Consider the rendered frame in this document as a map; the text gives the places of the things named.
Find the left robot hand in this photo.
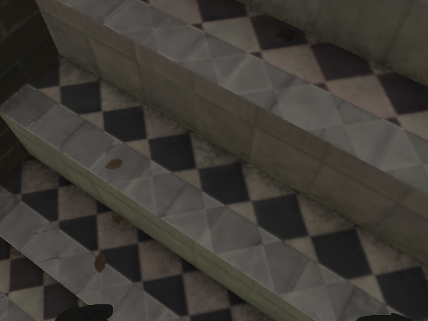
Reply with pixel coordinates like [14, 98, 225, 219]
[55, 304, 113, 321]

